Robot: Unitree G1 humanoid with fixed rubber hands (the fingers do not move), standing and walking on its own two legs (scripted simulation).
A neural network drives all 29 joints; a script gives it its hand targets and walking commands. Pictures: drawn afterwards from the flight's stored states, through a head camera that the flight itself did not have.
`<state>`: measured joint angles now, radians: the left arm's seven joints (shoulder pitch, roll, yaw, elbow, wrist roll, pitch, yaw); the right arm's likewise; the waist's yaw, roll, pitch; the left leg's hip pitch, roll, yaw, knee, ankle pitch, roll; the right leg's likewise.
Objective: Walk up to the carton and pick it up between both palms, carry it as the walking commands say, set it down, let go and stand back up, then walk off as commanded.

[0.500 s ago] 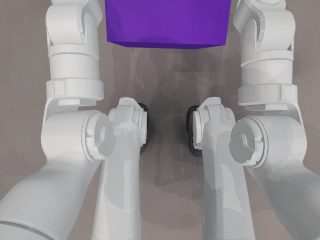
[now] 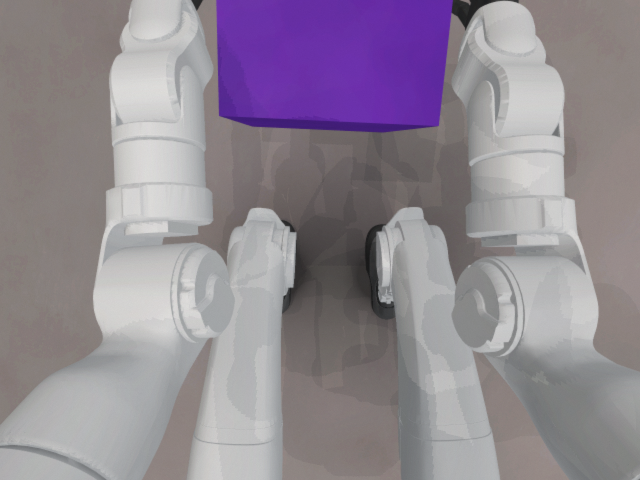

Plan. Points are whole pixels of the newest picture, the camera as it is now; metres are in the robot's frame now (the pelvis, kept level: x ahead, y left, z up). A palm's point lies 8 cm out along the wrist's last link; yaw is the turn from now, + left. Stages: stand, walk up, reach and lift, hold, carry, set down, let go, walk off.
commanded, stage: reach and lift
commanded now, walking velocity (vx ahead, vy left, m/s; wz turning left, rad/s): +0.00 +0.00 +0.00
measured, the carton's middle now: (327, 6) +0.56 +0.01 -0.17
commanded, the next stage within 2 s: none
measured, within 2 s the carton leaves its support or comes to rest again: neither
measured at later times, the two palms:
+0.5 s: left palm out of the picture +0.51 +0.14 -0.02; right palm (533, 2) +0.50 -0.13 -0.02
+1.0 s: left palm out of the picture +0.49 +0.14 +0.07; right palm out of the picture +0.47 -0.13 +0.06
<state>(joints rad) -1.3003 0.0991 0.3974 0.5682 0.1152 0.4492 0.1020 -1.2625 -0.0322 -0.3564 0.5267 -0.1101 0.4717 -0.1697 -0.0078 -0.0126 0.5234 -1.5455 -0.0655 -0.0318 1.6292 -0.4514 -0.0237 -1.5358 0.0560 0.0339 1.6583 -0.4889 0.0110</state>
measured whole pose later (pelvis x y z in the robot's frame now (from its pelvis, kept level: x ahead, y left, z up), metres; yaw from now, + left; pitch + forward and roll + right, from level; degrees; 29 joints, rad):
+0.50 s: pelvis +0.00 +0.00 +0.05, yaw +0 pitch +15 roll +1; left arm -1.18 0.06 0.38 0.56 0.14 0.44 0.10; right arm -1.13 0.01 -0.35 0.51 -0.13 0.46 -0.17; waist 0.00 -0.02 0.51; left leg -1.30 -0.06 -0.04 1.45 -0.41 -0.02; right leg -1.29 0.06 0.04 1.47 -0.45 0.00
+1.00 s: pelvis +0.02 -0.01 +0.11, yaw +0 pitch +16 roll +0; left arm -0.99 -0.01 0.40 0.62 0.20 0.42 0.08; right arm -0.91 0.08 -0.36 0.55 -0.18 0.45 -0.16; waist 0.00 -0.02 0.27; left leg -1.12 -0.05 -0.06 1.19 -0.35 -0.03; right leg -1.11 0.05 0.03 1.21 -0.38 -0.01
